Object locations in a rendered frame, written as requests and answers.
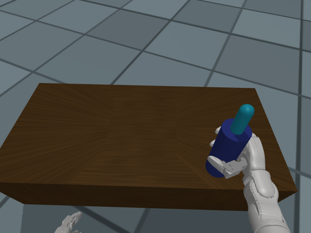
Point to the bottle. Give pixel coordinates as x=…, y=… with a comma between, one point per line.
x=232, y=137

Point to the right robot hand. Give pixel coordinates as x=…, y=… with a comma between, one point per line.
x=252, y=157

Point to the right robot arm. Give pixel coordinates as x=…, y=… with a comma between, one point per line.
x=261, y=194

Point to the left robot hand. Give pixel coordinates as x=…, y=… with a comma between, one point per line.
x=68, y=223

